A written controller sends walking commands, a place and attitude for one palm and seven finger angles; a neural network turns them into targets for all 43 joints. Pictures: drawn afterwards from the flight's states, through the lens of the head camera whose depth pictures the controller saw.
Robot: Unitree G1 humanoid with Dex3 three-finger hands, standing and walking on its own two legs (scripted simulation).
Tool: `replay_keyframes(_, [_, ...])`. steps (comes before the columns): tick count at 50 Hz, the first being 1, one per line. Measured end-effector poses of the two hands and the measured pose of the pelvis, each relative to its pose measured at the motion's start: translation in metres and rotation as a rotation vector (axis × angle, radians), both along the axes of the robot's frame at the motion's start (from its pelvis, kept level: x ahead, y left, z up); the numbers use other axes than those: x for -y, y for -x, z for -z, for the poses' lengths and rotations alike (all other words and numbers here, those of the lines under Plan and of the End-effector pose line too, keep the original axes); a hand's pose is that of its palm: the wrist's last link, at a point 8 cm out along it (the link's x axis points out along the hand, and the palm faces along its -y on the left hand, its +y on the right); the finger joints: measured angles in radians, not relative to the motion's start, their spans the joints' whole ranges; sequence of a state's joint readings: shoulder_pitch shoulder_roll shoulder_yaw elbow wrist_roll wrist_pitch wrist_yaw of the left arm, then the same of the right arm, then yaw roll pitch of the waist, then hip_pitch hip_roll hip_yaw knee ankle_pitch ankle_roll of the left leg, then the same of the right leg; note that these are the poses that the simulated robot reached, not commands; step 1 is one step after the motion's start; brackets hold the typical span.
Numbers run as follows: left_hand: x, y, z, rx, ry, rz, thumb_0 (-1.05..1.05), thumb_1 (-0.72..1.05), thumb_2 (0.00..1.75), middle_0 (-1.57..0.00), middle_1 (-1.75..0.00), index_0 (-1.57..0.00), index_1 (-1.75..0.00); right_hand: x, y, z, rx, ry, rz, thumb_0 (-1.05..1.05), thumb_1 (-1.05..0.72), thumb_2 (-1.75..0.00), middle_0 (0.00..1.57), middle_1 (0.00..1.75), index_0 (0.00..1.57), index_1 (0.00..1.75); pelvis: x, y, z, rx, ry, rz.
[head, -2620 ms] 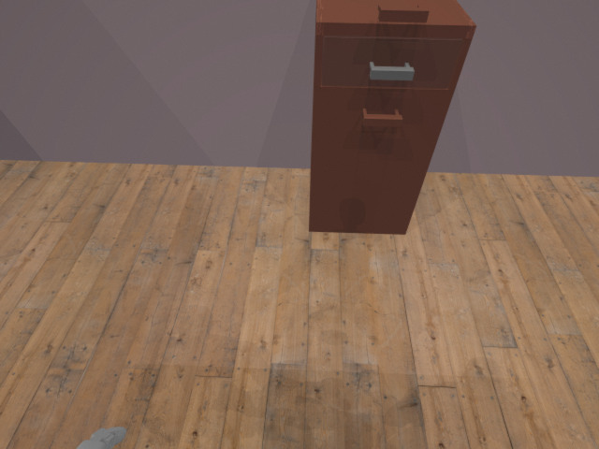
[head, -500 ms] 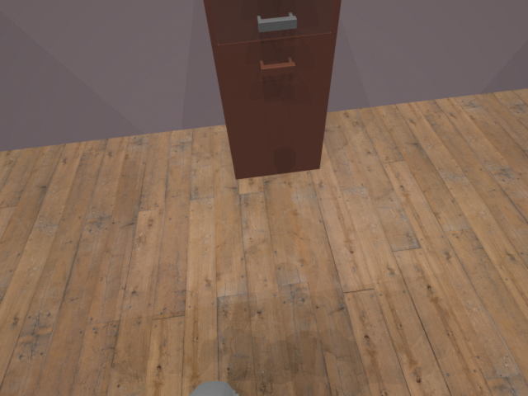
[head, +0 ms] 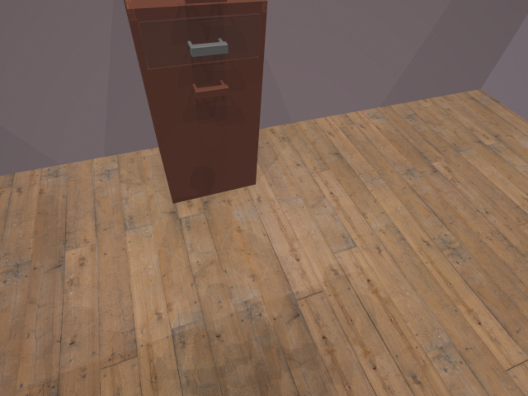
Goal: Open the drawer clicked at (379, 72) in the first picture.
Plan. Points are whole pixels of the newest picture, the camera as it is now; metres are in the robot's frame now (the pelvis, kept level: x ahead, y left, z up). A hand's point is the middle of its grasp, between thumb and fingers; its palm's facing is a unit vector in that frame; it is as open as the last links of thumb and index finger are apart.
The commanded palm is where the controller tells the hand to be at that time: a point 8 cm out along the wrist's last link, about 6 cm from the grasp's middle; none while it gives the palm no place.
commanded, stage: walk to a spot facing it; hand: left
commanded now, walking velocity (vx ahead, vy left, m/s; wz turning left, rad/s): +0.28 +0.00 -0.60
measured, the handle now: (207, 45) +1.10 +0.31 +0.00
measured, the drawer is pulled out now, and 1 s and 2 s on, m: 0.00 0.00 0.00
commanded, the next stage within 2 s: none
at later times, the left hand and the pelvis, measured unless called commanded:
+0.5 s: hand (214, 321) +0.29 +0.13 -0.19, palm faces -0.38 -0.92 -0.07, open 7.4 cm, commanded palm none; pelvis +0.14 +0.01 -0.01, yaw -19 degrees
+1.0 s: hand (232, 240) +0.48 +0.12 -0.18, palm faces -0.44 -0.87 -0.22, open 7.3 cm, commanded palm none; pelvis +0.38 -0.05 -0.01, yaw -34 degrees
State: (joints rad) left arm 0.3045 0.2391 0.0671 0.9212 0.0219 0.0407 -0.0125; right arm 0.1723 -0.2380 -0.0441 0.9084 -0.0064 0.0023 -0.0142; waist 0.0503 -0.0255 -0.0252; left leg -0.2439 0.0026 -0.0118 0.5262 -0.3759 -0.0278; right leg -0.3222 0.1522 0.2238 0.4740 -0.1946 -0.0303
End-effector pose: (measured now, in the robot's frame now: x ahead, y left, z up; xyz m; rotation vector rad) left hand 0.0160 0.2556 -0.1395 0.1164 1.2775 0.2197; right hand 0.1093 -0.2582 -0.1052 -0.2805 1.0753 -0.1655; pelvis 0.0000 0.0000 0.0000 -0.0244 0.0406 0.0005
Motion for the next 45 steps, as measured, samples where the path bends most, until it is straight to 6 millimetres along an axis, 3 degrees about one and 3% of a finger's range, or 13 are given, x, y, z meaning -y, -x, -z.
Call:
replay_keyframes(3, [-0.017, -0.021, 0.002, -0.003, 0.015, 0.049, 0.01, 0.91, 0.9, -0.2, -0.3, -0.21, -0.3, -0.012, 0.023, -0.006, 0.005, 0.011, 0.063, 0.0, -0.91, -0.9, 0.2, 0.3, 0.2, 0.3, -0.014, -0.006, -0.003, 0.017, 0.007, 0.043])
replay_keyframes(8, [-0.036, -0.074, -0.005, 0.042, 0.029, 0.137, 0.01, 0.91, 0.9, -0.2, -0.3, -0.2, -0.3, -0.031, 0.072, -0.012, -0.102, 0.02, 0.166, 0.0, -0.91, -0.9, 0.2, 0.3, 0.2, 0.3, -0.028, -0.027, -0.012, 0.028, 0.036, 0.104])
replay_keyframes(13, [-0.033, -0.125, 0.001, 0.035, 0.037, 0.214, 0.01, 0.91, 0.9, -0.19, -0.3, -0.2, -0.3, -0.053, 0.115, -0.006, -0.223, 0.002, 0.296, 0.0, -0.91, -0.9, 0.2, 0.3, 0.2, 0.3, -0.033, -0.055, -0.01, 0.033, 0.04, 0.178])
replay_keyframes(17, [-0.011, -0.168, 0.011, 0.0, 0.067, 0.29, 0.01, 0.91, 0.9, -0.19, -0.3, -0.2, -0.3, -0.077, 0.143, 0.001, -0.328, -0.04, 0.404, 0.0, -0.91, -0.9, 0.2, 0.3, 0.2, 0.3, -0.03, -0.081, -0.004, 0.031, 0.038, 0.235])
replay_keyframes(21, [0.027, -0.221, 0.021, -0.012, 0.109, 0.383, 0.01, 0.91, 0.9, -0.19, -0.3, -0.2, -0.3, -0.103, 0.162, 0.006, -0.448, -0.1, 0.503, 0.0, -0.91, -0.9, 0.2, 0.3, 0.2, 0.3, -0.021, -0.11, 0.003, 0.024, 0.036, 0.285])
replay_keyframes(27, [0.103, -0.321, 0.034, 0.058, 0.151, 0.539, 0.01, 0.91, 0.9, -0.19, -0.3, -0.2, -0.3, -0.124, 0.163, 0.013, -0.599, -0.199, 0.649, 0.0, -0.91, -0.9, 0.2, 0.3, 0.2, 0.3, 0.007, -0.162, 0.02, 0.021, 0.028, 0.372])
replay_keyframes(30, [0.129, -0.363, 0.037, 0.125, 0.145, 0.564, 0.01, 0.91, 0.9, -0.2, -0.3, -0.2, -0.3, -0.112, 0.141, 0.025, -0.615, -0.23, 0.697, 0.01, -0.91, -0.9, 0.2, 0.3, 0.2, 0.3, 0.027, -0.191, 0.03, 0.03, 0.017, 0.407])
replay_keyframes(32, [0.134, -0.38, 0.033, 0.134, 0.129, 0.564, 0.01, 0.91, 0.9, -0.2, -0.3, -0.2, -0.3, -0.092, 0.108, 0.031, -0.557, -0.222, 0.706, 0.01, -0.91, -0.9, 0.2, 0.3, 0.2, 0.3, 0.035, -0.206, 0.027, 0.045, 0.021, 0.42])
replay_keyframes(39, [0.12, -0.415, 0.006, 0.048, 0.019, 0.6, 0.0, 0.92, 0.9, -0.2, -0.3, -0.21, -0.3, 0.001, -0.064, 0.031, -0.146, -0.143, 0.643, 0.01, -0.91, -0.9, 0.2, 0.3, 0.2, 0.3, 0.052, -0.266, 0.005, 0.041, 0.003, 0.5])
replay_keyframes(45, [0.104, -0.448, -0.006, -0.017, -0.026, 0.593, 0.01, 0.92, 0.9, -0.2, -0.3, -0.21, -0.3, 0.045, -0.194, 0.019, 0.069, -0.119, 0.562, 0.0, -0.91, -0.9, 0.2, 0.3, 0.2, 0.3, 0.054, -0.324, 0.001, 0.022, -0.007, 0.554])
